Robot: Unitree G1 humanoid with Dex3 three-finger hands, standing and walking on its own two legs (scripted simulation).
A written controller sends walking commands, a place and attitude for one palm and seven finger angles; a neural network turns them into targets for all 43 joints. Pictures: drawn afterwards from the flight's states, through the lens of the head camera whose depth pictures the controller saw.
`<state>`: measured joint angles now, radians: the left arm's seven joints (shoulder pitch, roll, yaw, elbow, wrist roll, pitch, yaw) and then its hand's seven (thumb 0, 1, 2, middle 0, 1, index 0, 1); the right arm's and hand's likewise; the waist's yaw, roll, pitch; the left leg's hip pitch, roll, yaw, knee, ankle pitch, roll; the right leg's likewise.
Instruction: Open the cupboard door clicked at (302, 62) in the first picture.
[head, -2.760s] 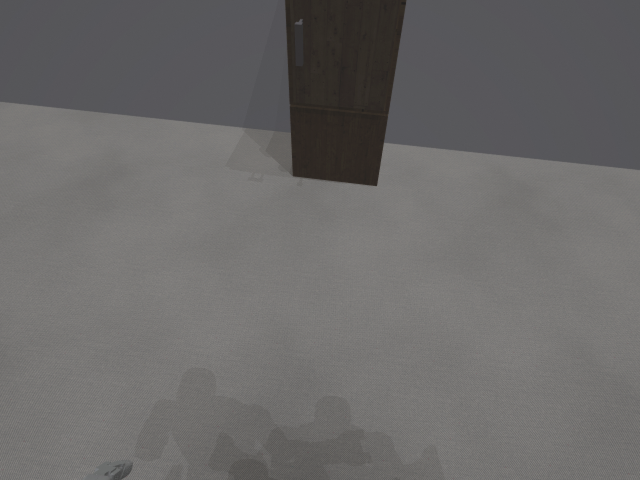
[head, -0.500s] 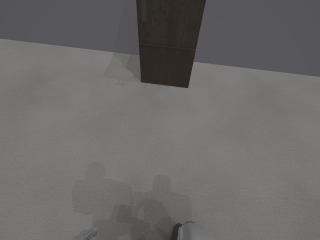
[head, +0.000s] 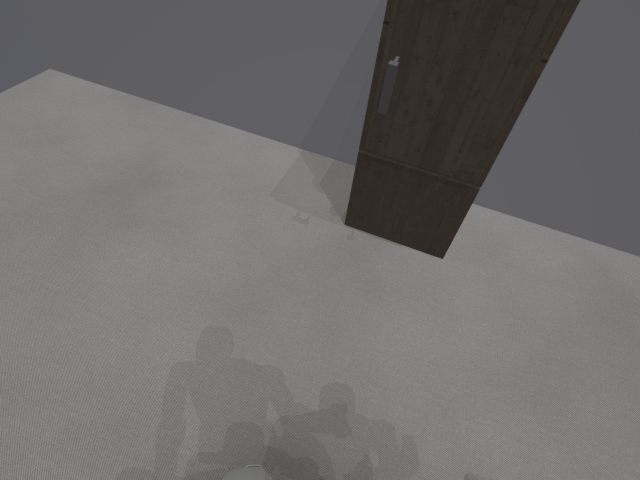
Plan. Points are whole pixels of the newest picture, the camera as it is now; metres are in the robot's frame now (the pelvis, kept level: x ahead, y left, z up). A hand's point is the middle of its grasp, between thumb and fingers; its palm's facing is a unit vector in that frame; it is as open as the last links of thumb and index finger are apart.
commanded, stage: walk to a spot facing it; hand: left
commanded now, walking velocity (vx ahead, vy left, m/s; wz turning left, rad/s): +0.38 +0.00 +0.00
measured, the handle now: (389, 85) +1.15 -0.09 -0.07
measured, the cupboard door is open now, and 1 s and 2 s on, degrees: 0 0 0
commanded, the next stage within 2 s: turn to face it in 0.40 s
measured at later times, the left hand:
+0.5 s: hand (237, 364) +0.30 +0.16 -0.15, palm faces -0.13 -0.97 -0.19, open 7.3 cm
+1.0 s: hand (271, 321) +0.39 +0.12 -0.16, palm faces -0.14 -0.98 -0.17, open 7.3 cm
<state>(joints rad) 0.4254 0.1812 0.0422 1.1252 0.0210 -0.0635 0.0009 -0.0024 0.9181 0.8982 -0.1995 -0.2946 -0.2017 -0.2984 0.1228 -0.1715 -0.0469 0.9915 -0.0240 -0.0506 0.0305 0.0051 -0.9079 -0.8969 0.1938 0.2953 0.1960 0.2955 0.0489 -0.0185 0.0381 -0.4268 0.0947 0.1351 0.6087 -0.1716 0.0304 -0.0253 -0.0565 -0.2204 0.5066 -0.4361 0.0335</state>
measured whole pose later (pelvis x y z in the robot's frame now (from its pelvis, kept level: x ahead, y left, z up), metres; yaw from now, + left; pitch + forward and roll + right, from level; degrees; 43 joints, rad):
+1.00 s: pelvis +0.31 -0.04 +0.01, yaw -14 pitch -1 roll -1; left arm 0.26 0.16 0.05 1.05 0.02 -0.02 0.00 0.00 0.92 0.90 -0.20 -0.29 -0.20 -0.30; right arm 0.18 -0.17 -0.04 1.02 -0.02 -0.02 -0.01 0.00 -0.91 -0.90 0.20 0.30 0.20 0.30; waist 0.03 0.01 -0.01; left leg -0.31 0.09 0.09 0.62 -0.33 -0.06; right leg -0.24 0.03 -0.07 0.47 -0.21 -0.05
